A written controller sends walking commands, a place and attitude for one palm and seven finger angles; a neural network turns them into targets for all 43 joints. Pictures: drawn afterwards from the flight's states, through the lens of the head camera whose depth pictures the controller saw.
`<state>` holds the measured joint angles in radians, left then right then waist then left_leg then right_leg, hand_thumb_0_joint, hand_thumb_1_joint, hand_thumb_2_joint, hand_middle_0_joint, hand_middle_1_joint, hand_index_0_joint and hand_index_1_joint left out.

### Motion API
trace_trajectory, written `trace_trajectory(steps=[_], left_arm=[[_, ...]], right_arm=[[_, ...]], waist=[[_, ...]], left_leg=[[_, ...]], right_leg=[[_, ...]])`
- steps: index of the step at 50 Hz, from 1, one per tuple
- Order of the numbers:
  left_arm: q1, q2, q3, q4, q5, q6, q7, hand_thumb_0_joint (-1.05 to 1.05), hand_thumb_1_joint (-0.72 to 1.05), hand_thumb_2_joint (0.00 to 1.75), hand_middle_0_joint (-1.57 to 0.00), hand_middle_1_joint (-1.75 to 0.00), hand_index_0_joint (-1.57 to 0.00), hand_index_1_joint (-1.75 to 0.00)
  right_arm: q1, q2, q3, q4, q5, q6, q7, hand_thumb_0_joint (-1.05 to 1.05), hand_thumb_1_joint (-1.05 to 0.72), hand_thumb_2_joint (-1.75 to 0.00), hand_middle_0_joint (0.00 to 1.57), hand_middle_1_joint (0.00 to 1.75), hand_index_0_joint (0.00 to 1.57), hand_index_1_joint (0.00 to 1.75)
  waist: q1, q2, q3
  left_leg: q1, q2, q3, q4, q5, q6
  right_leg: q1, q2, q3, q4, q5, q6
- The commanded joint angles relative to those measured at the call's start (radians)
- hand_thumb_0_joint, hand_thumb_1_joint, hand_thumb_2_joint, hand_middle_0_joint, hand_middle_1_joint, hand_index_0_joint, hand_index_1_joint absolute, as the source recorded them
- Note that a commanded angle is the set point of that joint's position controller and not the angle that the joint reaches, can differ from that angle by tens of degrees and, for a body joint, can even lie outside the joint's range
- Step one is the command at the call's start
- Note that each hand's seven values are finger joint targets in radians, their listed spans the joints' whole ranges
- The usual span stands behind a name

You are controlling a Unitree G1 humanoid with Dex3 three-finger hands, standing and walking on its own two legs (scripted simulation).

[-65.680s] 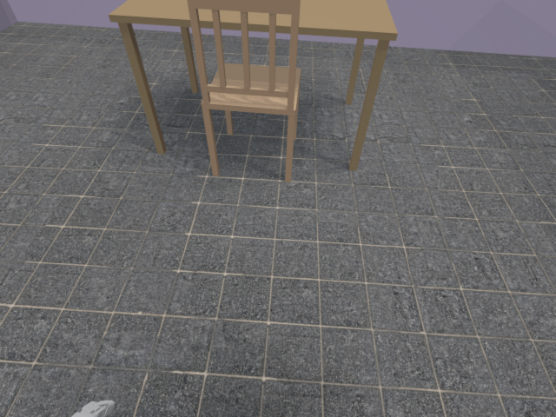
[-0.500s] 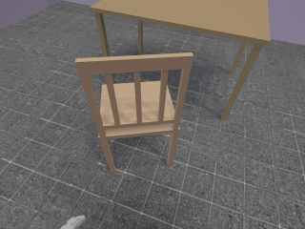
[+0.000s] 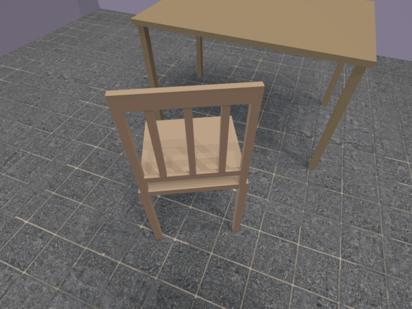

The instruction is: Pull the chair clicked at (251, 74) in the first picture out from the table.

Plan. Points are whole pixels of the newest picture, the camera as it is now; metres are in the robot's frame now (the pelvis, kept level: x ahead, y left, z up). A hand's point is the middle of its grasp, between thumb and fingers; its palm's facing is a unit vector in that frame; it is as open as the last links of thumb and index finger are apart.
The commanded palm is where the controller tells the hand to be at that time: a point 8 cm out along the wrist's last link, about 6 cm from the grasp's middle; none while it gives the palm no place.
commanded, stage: let the arm hang, fingers relaxed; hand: left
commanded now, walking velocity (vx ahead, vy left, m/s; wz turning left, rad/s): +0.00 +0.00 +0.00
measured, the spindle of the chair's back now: (190, 143) +0.61 +0.10 -0.10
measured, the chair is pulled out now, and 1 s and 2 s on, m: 0.57 0.57 0.57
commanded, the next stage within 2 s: look to check the result in 0.36 s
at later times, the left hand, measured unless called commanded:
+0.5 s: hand out of the picture -0.01 +0.14 -0.17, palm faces +0.03 -0.99 -0.16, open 7.4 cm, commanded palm none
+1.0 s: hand out of the picture -0.01 +0.15 -0.18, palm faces +0.03 -0.99 -0.15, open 7.4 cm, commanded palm none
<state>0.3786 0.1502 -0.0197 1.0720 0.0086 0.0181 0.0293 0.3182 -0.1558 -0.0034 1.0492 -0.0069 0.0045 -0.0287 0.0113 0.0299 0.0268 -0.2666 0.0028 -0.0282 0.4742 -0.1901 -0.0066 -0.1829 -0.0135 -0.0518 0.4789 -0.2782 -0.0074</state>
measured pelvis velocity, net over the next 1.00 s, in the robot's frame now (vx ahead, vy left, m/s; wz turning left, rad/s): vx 0.00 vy -0.01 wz -0.01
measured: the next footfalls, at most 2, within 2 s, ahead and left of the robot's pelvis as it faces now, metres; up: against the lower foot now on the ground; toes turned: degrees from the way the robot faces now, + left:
none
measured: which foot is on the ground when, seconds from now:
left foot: down 0.00-1.00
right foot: down 0.00-1.00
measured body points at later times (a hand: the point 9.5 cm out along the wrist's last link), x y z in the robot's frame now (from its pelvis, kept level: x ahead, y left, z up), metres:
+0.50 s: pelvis +0.00 -0.01 +0.00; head +0.02 -0.01 +0.45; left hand -0.01 +0.20 -0.16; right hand -0.02 -0.22 -0.16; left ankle +0.04 +0.13 -0.74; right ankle -0.01 -0.11 -0.74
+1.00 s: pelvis +0.00 -0.01 +0.00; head +0.02 +0.00 +0.45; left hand -0.01 +0.20 -0.16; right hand -0.01 -0.22 -0.16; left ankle +0.04 +0.13 -0.74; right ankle -0.01 -0.11 -0.74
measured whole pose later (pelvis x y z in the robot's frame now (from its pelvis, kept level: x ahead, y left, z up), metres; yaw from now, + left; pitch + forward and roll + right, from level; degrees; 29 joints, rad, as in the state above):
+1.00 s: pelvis +0.00 -0.01 +0.00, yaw +0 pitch -1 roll +0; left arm 0.33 0.12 -0.01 1.07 0.01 0.01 0.03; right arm 0.32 -0.11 -0.01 1.09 -0.01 0.00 -0.04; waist 0.00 0.00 0.05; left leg -0.25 0.02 -0.03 0.47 -0.20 -0.02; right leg -0.16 0.01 -0.05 0.46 -0.27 -0.02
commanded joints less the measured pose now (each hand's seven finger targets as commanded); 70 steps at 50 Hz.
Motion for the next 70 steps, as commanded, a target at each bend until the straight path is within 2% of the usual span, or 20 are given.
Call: trace_trajectory(steps=[1, 5, 8, 10, 15, 16, 20, 21, 24, 33, 37, 39, 41, 45, 51, 55, 56, 60, 66, 70], left_arm=[[0.051, 0.093, 0.019, -0.031, -0.003, -0.02, 0.01, 0.0, 0.9, 0.9, -0.2, -0.3, -0.2, -0.3], [0.044, 0.083, 0.024, -0.033, -0.004, -0.022, 0.012, 0.0, 0.9, 0.9, -0.2, -0.3, -0.2, -0.3], [0.038, 0.077, 0.026, -0.037, -0.003, -0.022, 0.014, 0.0, 0.9, 0.9, -0.2, -0.3, -0.2, -0.3], [0.034, 0.075, 0.028, -0.034, -0.005, -0.023, 0.013, 0.0, 0.9, 0.9, -0.2, -0.3, -0.2, -0.3], [0.025, 0.071, 0.03, -0.037, -0.005, -0.022, 0.012, 0.0, 0.9, 0.9, -0.2, -0.3, -0.2, -0.3], [0.023, 0.071, 0.03, -0.037, -0.005, -0.02, 0.012, 0.0, 0.9, 0.9, -0.2, -0.3, -0.2, -0.3], [0.024, 0.065, 0.031, -0.041, -0.005, -0.024, 0.013, 0.0, 0.9, 0.9, -0.2, -0.3, -0.2, -0.3], [0.023, 0.064, 0.03, -0.039, -0.006, -0.023, 0.013, 0.0, 0.9, 0.9, -0.2, -0.3, -0.2, -0.3], [0.024, 0.062, 0.031, -0.039, -0.005, -0.025, 0.014, 0.0, 0.9, 0.9, -0.2, -0.3, -0.2, -0.3], [0.027, 0.055, 0.03, -0.033, -0.004, -0.021, 0.013, 0.0, 0.9, 0.9, -0.2, -0.3, -0.2, -0.3], [0.031, 0.053, 0.03, -0.031, -0.003, -0.02, 0.013, 0.0, 0.9, 0.9, -0.2, -0.3, -0.2, -0.3], [0.031, 0.052, 0.031, -0.032, -0.003, -0.022, 0.013, 0.0, 0.9, 0.9, -0.2, -0.3, -0.2, -0.3], [0.03, 0.052, 0.031, -0.032, -0.002, -0.023, 0.013, 0.0, 0.9, 0.9, -0.2, -0.3, -0.2, -0.3], [0.031, 0.051, 0.031, -0.032, -0.003, -0.025, 0.012, 0.0, 0.9, 0.9, -0.2, -0.3, -0.2, -0.3], [0.031, 0.054, 0.03, -0.034, -0.003, -0.022, 0.012, 0.0, 0.9, 0.9, -0.2, -0.3, -0.2, -0.3], [0.033, 0.052, 0.031, -0.035, -0.003, -0.022, 0.012, 0.0, 0.9, 0.9, -0.2, -0.3, -0.2, -0.3], [0.031, 0.055, 0.031, -0.034, -0.002, -0.021, 0.012, 0.0, 0.9, 0.9, -0.2, -0.3, -0.2, -0.3], [0.033, 0.051, 0.032, -0.037, -0.004, -0.024, 0.012, 0.0, 0.9, 0.9, -0.2, -0.3, -0.2, -0.3], [0.032, 0.052, 0.031, -0.038, -0.003, -0.022, 0.012, 0.0, 0.9, 0.9, -0.2, -0.3, -0.2, -0.3], [0.037, 0.05, 0.032, -0.038, -0.003, -0.023, 0.012, 0.0, 0.9, 0.9, -0.2, -0.3, -0.2, -0.3]], right_arm=[[0.093, -0.067, -0.013, -0.01, -0.004, -0.015, -0.005, 0.0, -0.9, -0.9, 0.2, 0.3, 0.2, 0.3], [0.091, -0.056, -0.011, -0.001, -0.005, -0.02, -0.007, 0.0, -0.9, -0.9, 0.2, 0.3, 0.2, 0.3], [0.085, -0.049, -0.012, 0.002, -0.005, -0.02, -0.008, 0.0, -0.9, -0.9, 0.2, 0.3, 0.2, 0.3], [0.09, -0.043, -0.011, 0.008, -0.005, -0.02, -0.011, 0.0, -0.9, -0.9, 0.2, 0.3, 0.2, 0.3], [0.104, -0.036, -0.014, 0.012, -0.005, -0.018, -0.013, 0.0, -0.9, -0.9, 0.2, 0.3, 0.2, 0.3], [0.106, -0.033, -0.014, 0.012, -0.004, -0.015, -0.014, 0.0, -0.9, -0.9, 0.2, 0.3, 0.2, 0.3], [0.111, -0.036, -0.017, 0.013, -0.004, -0.019, -0.014, 0.0, -0.9, -0.9, 0.2, 0.3, 0.2, 0.3], [0.105, -0.034, -0.016, 0.016, -0.003, -0.018, -0.015, 0.0, -0.9, -0.9, 0.2, 0.3, 0.2, 0.3], [0.105, -0.035, -0.016, 0.017, -0.003, -0.019, -0.015, 0.0, -0.9, -0.9, 0.2, 0.3, 0.2, 0.3], [0.099, -0.032, -0.019, 0.023, -0.004, -0.016, -0.016, 0.0, -0.9, -0.9, 0.2, 0.3, 0.2, 0.3], [0.094, -0.036, -0.02, 0.018, -0.005, -0.017, -0.017, 0.0, -0.9, -0.9, 0.2, 0.3, 0.2, 0.3], [0.099, -0.036, -0.02, 0.018, -0.004, -0.019, -0.017, 0.0, -0.9, -0.9, 0.2, 0.3, 0.2, 0.3], [0.096, -0.034, -0.02, 0.018, -0.003, -0.019, -0.018, 0.0, -0.9, -0.9, 0.2, 0.3, 0.2, 0.3], [0.096, -0.036, -0.018, 0.02, -0.004, -0.021, -0.017, 0.0, -0.9, -0.9, 0.2, 0.3, 0.2, 0.3], [0.097, -0.034, -0.019, 0.019, -0.003, -0.018, -0.018, 0.0, -0.9, -0.9, 0.2, 0.3, 0.2, 0.3], [0.101, -0.034, -0.019, 0.02, -0.004, -0.02, -0.017, 0.0, -0.9, -0.9, 0.2, 0.3, 0.2, 0.3], [0.097, -0.033, -0.019, 0.02, -0.003, -0.018, -0.017, 0.0, -0.9, -0.9, 0.2, 0.3, 0.2, 0.3], [0.1, -0.036, -0.017, 0.019, -0.003, -0.023, -0.018, 0.0, -0.9, -0.9, 0.2, 0.3, 0.2, 0.3], [0.099, -0.033, -0.018, 0.021, -0.003, -0.019, -0.019, 0.0, -0.9, -0.9, 0.2, 0.3, 0.2, 0.3], [0.099, -0.033, -0.017, 0.021, -0.003, -0.021, -0.019, 0.0, -0.9, -0.9, 0.2, 0.3, 0.2, 0.3]], waist=[[-0.011, -0.052, 0.087], [-0.01, -0.02, 0.068], [-0.007, -0.029, 0.07], [-0.007, 0.005, 0.07], [-0.01, -0.005, 0.073], [-0.009, -0.028, 0.087], [-0.013, -0.036, 0.034], [-0.01, -0.047, 0.051], [-0.012, -0.04, 0.038], [-0.014, -0.003, 0.09], [-0.013, 0.0, 0.087], [-0.013, -0.008, 0.058], [-0.012, -0.033, 0.071], [-0.013, -0.026, 0.057], [-0.01, -0.025, 0.092], [-0.013, -0.007, 0.07], [-0.01, -0.011, 0.089], [-0.011, -0.02, 0.04], [-0.01, -0.016, 0.087], [-0.011, -0.001, 0.064]], left_leg=[[0.019, 0.072, -0.068, -0.08, -0.005, 0.056], [0.027, 0.072, -0.064, -0.075, 0.038, 0.053], [0.032, 0.073, -0.062, -0.069, 0.054, 0.052], [0.03, 0.074, -0.059, -0.069, 0.059, 0.05], [0.027, 0.075, -0.06, -0.067, 0.044, 0.048], [0.018, 0.074, -0.063, -0.071, 0.027, 0.05], [0.057, 0.077, -0.06, -0.056, 0.076, 0.05], [0.053, 0.078, -0.06, -0.061, 0.071, 0.051], [0.06, 0.077, -0.057, -0.052, 0.085, 0.048], [0.039, 0.081, -0.067, -0.074, 0.009, 0.05], [0.036, 0.082, -0.072, -0.083, -0.013, 0.053], [0.048, 0.083, -0.072, -0.079, 0.004, 0.053], [0.044, 0.085, -0.074, -0.085, 0.011, 0.055], [0.056, 0.083, -0.068, -0.074, 0.028, 0.053], [0.029, 0.081, -0.075, -0.087, -0.002, 0.056], [0.042, 0.082, -0.076, -0.086, -0.005, 0.055], [0.03, 0.083, -0.078, -0.092, -0.017, 0.057], [0.059, 0.084, -0.078, -0.079, 0.036, 0.058], [0.035, 0.083, -0.079, -0.091, 0.002, 0.058], [0.05, 0.082, -0.077, -0.085, 0.013, 0.058]], right_leg=[[-0.098, -0.08, 0.101, -0.14, 0.011, -0.055], [-0.076, -0.082, 0.104, -0.126, 0.06, -0.056], [-0.071, -0.081, 0.1, -0.125, 0.08, -0.054], [-0.061, -0.082, 0.103, -0.129, 0.085, -0.056], [-0.057, -0.078, 0.099, -0.135, 0.078, -0.059], [-0.057, -0.071, 0.096, -0.144, 0.063, -0.061], [-0.04, -0.08, 0.098, -0.133, 0.108, -0.06], [-0.045, -0.074, 0.095, -0.138, 0.105, -0.061], [-0.04, -0.08, 0.099, -0.134, 0.118, -0.061], [-0.077, -0.071, 0.099, -0.145, 0.052, -0.062], [-0.076, -0.067, 0.1, -0.144, 0.047, -0.062], [-0.062, -0.07, 0.1, -0.14, 0.063, -0.06], [-0.063, -0.066, 0.095, -0.142, 0.07, -0.06], [-0.061, -0.073, 0.101, -0.139, 0.083, -0.059], [-0.067, -0.066, 0.097, -0.144, 0.06, -0.061], [-0.068, -0.069, 0.102, -0.137, 0.061, -0.06], [-0.07, -0.066, 0.094, -0.142, 0.054, -0.06], [-0.05, -0.07, 0.098, -0.13, 0.095, -0.058], [-0.066, -0.066, 0.095, -0.139, 0.064, -0.06], [-0.062, -0.069, 0.098, -0.131, 0.079, -0.058]])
